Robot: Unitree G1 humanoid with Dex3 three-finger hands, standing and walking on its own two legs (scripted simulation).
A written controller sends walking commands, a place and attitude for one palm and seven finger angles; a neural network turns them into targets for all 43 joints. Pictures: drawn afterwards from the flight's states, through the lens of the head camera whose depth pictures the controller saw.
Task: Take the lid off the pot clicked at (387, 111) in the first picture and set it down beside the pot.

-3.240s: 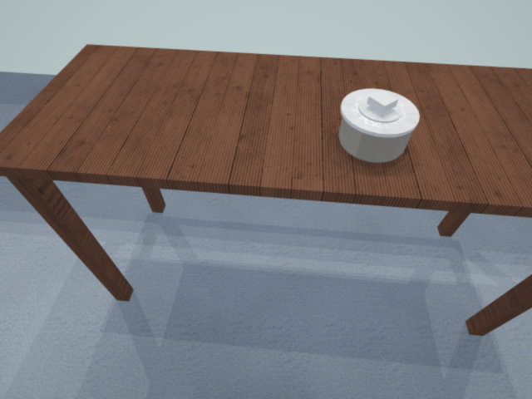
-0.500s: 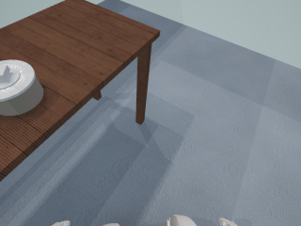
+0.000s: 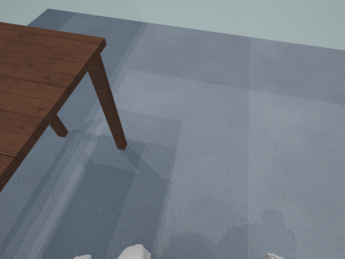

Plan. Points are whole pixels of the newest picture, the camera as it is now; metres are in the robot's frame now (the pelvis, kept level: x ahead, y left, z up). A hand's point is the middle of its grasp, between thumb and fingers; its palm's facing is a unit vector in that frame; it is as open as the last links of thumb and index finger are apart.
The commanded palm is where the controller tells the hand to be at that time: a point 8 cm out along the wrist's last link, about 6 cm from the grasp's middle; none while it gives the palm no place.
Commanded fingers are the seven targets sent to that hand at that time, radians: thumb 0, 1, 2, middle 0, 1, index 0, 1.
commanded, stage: walk to a spot facing it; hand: left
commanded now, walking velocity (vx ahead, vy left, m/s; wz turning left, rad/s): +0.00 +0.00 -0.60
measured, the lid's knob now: out of the picture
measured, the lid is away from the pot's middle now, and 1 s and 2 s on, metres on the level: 0.00 0.00 0.00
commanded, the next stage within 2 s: turn to face it in 1.34 s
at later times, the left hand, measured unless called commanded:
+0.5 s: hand (120, 239) +0.18 +0.15 -0.15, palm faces -0.31 -0.92 -0.25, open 7.4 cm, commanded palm none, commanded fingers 0.00 0.90 0.90 -0.20 -0.30 -0.20 -0.30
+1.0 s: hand (129, 216) +0.24 +0.14 -0.18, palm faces -0.48 -0.86 -0.18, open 7.4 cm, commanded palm none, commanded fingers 0.00 0.90 0.90 -0.20 -0.30 -0.20 -0.30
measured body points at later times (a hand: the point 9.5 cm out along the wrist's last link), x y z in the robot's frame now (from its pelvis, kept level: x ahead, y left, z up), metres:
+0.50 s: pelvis +0.00 -0.01 -0.01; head +0.03 -0.04 +0.43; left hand +0.19 +0.20 -0.14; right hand -0.04 -0.26 -0.16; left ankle +0.01 +0.12 -0.73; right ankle -0.03 -0.11 -0.74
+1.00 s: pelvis +0.14 -0.03 -0.01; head +0.17 -0.02 +0.44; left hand +0.27 +0.19 -0.17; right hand +0.10 -0.29 -0.12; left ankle +0.22 +0.05 -0.73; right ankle +0.00 -0.10 -0.66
